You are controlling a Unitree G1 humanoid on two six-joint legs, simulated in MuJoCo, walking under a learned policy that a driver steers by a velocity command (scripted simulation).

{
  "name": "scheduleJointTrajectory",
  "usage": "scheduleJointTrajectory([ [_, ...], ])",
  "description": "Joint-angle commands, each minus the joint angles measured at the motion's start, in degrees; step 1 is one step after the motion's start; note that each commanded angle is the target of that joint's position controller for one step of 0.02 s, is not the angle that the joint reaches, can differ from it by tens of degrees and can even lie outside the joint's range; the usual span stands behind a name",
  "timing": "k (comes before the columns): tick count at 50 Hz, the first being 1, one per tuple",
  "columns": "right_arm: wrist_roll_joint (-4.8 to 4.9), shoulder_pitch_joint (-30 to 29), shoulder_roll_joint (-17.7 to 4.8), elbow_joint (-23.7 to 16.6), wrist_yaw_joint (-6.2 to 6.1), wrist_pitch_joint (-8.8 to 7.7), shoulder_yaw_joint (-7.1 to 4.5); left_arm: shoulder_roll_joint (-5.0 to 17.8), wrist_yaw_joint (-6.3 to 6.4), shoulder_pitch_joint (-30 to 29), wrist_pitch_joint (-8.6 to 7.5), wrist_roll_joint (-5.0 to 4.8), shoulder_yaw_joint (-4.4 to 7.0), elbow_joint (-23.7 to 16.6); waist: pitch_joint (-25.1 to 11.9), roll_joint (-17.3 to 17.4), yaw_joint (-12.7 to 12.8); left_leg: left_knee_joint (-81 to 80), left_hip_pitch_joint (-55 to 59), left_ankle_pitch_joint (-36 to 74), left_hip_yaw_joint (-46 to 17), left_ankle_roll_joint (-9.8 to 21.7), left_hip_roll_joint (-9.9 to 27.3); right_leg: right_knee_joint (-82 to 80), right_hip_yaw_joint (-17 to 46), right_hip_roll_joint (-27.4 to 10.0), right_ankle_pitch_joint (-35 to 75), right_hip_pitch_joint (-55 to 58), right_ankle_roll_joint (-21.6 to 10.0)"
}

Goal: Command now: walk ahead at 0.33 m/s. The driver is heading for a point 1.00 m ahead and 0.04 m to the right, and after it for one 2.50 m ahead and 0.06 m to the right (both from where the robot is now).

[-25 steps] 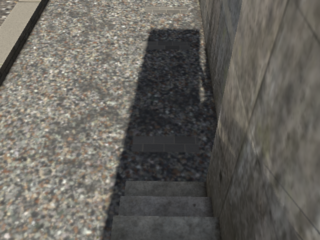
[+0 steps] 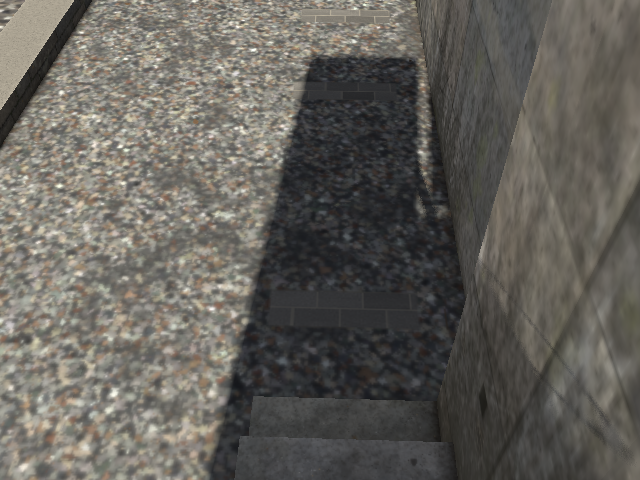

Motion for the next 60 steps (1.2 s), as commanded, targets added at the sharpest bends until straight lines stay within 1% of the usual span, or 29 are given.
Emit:
scheduleJointTrajectory([
  [1,2.06,3.72,7.27,2.01,-2.56,-3.06,3.16,-3.78,-1.67,13.22,1.69,-0.93,-1.83,0.47,8.98,-1.79,3.98,-12.4,-17.57,13.29,-15.34,9.85,14.9,-21.28,-0.98,-7.42,26.65,-5.76,0.43],
  [4,0.89,-1.81,-3.04,0.62,-4.58,-6.0,3.75,-1.58,-3.6,2.72,0.29,-0.46,-1.87,-1.86,1.43,-2.55,4.3,-4.79,-27.69,16.03,-9.49,7.61,9.69,-27.42,-2.93,-7.65,38.56,12.49,3.99],
  [6,3.44,6.48,-3.18,3.07,-5.72,-6.46,4.18,4.79,-2.01,-3.25,0.33,2.74,0.03,-3.24,2.45,2.12,-2.06,0.86,-6.28,16.89,-14.74,8.09,12.52,-34.58,2.97,-7.62,37.2,-4.02,5.26],
  [9,3.8,10.76,0.76,1.86,-6.61,-5.22,6.16,2.72,-0.72,-5.37,0.39,3.96,-1.07,-2.46,2.15,-0.88,-3.44,14.36,-2.82,7.58,-13.74,6.21,8.88,-65.63,-0.82,-8.18,52.91,2.13,5.49],
  [11,2.28,3.88,-1.22,-1.29,-4.24,-3.41,6.18,3.0,-1.77,-3.96,1.66,3.19,-1.38,-2.03,3.78,3.48,0.65,13.72,-25.05,-3.93,-11.99,6.35,7.27,-63.9,-7.87,-4.45,48.95,26.32,6.4],
  [14,4.29,1.66,-4.24,-4.58,-2.89,-1.98,4.94,5.38,-1.66,-5.62,0.7,1.17,-1.45,-3.45,5.25,0.33,-1.27,19.79,-11.64,6.34,-18.86,5.27,9.47,-88.03,-6.47,-5.97,36.34,29.09,6.85],
  [16,4.77,-0.64,-6.55,-4.7,-0.53,-0.1,4.5,7.15,-0.2,5.21,-0.55,-0.03,-0.32,-1.84,1.0,-3.06,3.47,34.38,-9.36,13.13,-18.74,3.97,7.02,-103.38,-9.24,-5.47,40.03,45.1,3.51],
  [17,4.03,6.75,-2.68,-3.37,3.66,0.41,4.93,10.02,0.54,14.19,-1.35,0.02,0.48,-0.13,-6.1,-12.49,4.96,52.39,-18.73,13.26,-12.8,-2.17,3.62,-94.08,-4.44,-11.87,60.26,63.56,-2.15],
  [18,3.59,16.41,0.6,-1.92,4.59,-0.02,4.22,14.93,-0.21,15.45,-0.94,-0.11,2.27,-1.22,-14.93,-18.91,1.03,77.97,-35.51,-31.52,-4.42,-7.38,-2.24,-76.15,0.94,-17.8,84.42,79.92,-12.11],
  [19,4.73,11.5,-0.74,-6.47,4.12,-0.85,3.69,15.65,-1.01,17.05,-1.51,-0.79,2.53,0.66,-17.35,-15.11,0.85,88.05,-46.74,-38.17,-0.72,-10.08,0.0,-74.37,10.14,-22.78,78.81,82.27,-16.96],
  [22,5.57,-10.94,6.09,-18.28,0.42,-1.76,8.48,5.95,-0.5,2.95,-3.39,-2.92,-0.92,-0.69,-2.01,3.64,0.49,70.42,-51.64,-29.9,-9.93,-9.21,9.62,-91.65,18.68,-27.05,10.41,53.04,-12.22],
  [24,1.35,-2.5,5.04,-13.14,-1.27,-0.55,7.86,1.72,1.97,4.87,-4.63,-1.26,-1.25,1.36,8.28,0.49,-2.12,47.35,-40.06,-0.23,-9.25,-7.3,14.1,-90.38,11.29,-18.01,-0.95,27.5,-11.7],
  [26,-0.52,-0.34,1.59,-9.91,1.18,0.84,5.73,5.51,2.44,-3.73,-5.58,-2.29,-0.6,-2.25,9.67,0.65,-4.17,33.51,-19.55,16.01,-3.49,-6.85,10.79,-90.06,0.57,-9.41,-7.68,6.16,-9.3],
  [28,0.06,-8.98,-1.5,-12.1,0.81,1.37,4.58,9.93,3.85,4.27,-4.96,-1.26,1.44,0.74,5.44,-1.83,2.34,28.61,-18.72,4.84,1.12,-7.17,7.81,-89.63,4.96,-11.23,-9.99,12.05,-12.16],
  [29,-0.55,-2.16,1.13,-9.2,0.38,0.85,4.9,7.84,3.3,7.48,-4.79,1.34,0.61,3.63,1.71,-5.74,-0.32,41.11,-12.26,15.09,-1.97,-6.69,7.95,-84.44,8.03,-12.79,-7.02,10.06,-11.58],
  [34,3.29,-21.77,-0.23,-16.44,-3.89,-1.34,5.29,7.69,4.49,0.56,-4.0,-0.68,2.12,1.47,3.2,-4.4,5.75,11.26,-26.6,-15.11,-8.23,-8.0,9.99,-83.36,17.22,-19.4,-4.43,36.06,-11.51],
  [37,4.85,10.23,-8.87,-4.38,-3.81,-4.75,1.04,11.77,0.83,-4.65,-3.85,3.62,3.46,-1.18,-6.81,11.1,-7.74,9.94,27.29,15.34,1.89,-3.57,0.44,-55.13,-3.05,-4.6,20.5,8.41,-7.51],
  [38,3.95,16.71,-5.98,-2.78,-1.64,-0.33,-0.29,9.89,6.53,2.98,-2.5,-12.43,4.65,4.83,-5.5,16.13,-10.49,-0.71,35.71,27.88,-25.62,5.28,17.81,-27.21,-13.08,-2.01,2.68,-8.44,0.45],
  [39,4.07,20.03,-7.29,-3.18,0.16,1.23,-0.69,11.37,9.27,-2.77,-1.1,-10.77,4.72,3.13,-0.66,9.4,-11.67,-4.9,29.09,41.31,-41.9,9.31,24.01,-23.19,-5.3,-1.79,-10.01,-13.3,0.08],
  [41,2.94,14.81,-3.01,-3.82,0.06,1.99,0.6,5.51,11.86,-8.63,2.01,-8.45,3.79,2.16,7.11,3.46,-5.91,-4.14,20.73,37.44,-31.92,7.11,21.62,-28.84,-1.32,-2.74,-5.22,-12.84,2.9],
  [44,3.17,5.79,-2.85,-4.2,-1.65,1.8,-0.29,5.04,12.14,-6.79,5.67,-5.31,4.35,5.26,7.82,5.87,0.02,-6.41,8.14,16.38,-25.18,5.28,17.08,-37.76,-0.98,-4.08,10.37,-2.35,3.25],
  [47,5.77,0.89,2.95,-3.67,-2.47,-0.38,0.99,1.06,10.45,-13.19,4.43,-4.76,3.07,3.54,7.47,-1.13,1.72,-2.67,-8.94,-5.7,-8.28,1.33,6.4,-63.75,-4.32,-1.42,43.64,13.55,4.4],
  [49,7.55,-3.15,-0.15,-2.32,-2.64,-1.34,0.19,0.7,9.21,-9.86,3.83,-5.14,2.48,6.18,5.09,-0.44,4.03,-2.87,-20.88,-8.65,-4.8,1.68,6.29,-69.68,-8.09,-0.18,58.48,37.9,4.81],
  [54,2.56,4.06,1.2,2.97,-2.38,1.05,-0.23,7.38,10.9,-2.71,2.97,-4.7,3.93,10.75,5.21,2.82,-0.57,20.12,-0.86,1.23,-5.54,1.41,5.53,-75.65,-8.32,-2.27,50.19,36.6,4.12],
  [56,0.57,1.47,-0.69,3.81,-2.27,2.81,-0.85,10.8,11.93,8.08,2.84,-4.78,5.23,12.78,5.72,5.66,3.9,34.48,1.62,17.68,-6.67,2.11,5.58,-81.67,-5.62,-4.82,39.65,42.12,2.23],
  [57,-0.92,13.4,1.5,4.57,1.54,-0.01,2.16,15.07,3.25,0.39,2.13,5.45,4.29,8.89,15.7,-9.02,-2.55,44.4,-7.86,-10.48,-22.5,3.92,8.51,-95.9,5.44,-8.08,10.44,40.17,2.48],
  [58,0.05,5.22,-9.35,4.22,2.61,-1.34,-2.2,10.26,1.28,19.21,1.76,5.52,5.12,12.64,11.52,-15.73,13.25,67.77,-6.03,-6.96,-14.77,7.08,2.01,-97.0,-3.77,-1.95,13.37,46.19,-2.31],
  [59,1.5,15.41,-6.4,5.77,3.89,-2.25,-2.67,12.24,0.11,24.65,0.38,5.42,3.97,15.34,-0.01,-21.15,5.16,89.4,-29.65,-26.32,-12.17,5.05,-5.02,-75.59,9.12,-9.65,38.26,65.27,-11.62],
  [60,3.19,14.09,-3.48,2.88,3.81,-3.53,-1.33,12.73,-1.2,25.05,-1.01,4.07,4.62,16.53,-5.35,-10.34,3.66,94.46,-45.43,-25.36,-11.25,4.49,-3.1,-73.47,15.22,-14.7,41.69,73.55,-15.66],
])
Velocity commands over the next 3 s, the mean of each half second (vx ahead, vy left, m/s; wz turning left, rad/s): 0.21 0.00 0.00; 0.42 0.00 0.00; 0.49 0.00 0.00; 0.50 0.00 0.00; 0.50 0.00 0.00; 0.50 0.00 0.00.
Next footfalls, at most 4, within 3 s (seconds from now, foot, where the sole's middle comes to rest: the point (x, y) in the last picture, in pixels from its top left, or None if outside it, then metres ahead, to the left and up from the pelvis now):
0.34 right None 0.26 -0.13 -0.95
0.70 left None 0.32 0.10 -0.95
1.14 right None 0.54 -0.05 -1.15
1.58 left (304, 468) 0.80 0.09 -1.34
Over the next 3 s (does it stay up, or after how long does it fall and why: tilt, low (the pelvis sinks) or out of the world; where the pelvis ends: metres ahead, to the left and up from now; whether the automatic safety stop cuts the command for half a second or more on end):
stays up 1.48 -0.06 -0.99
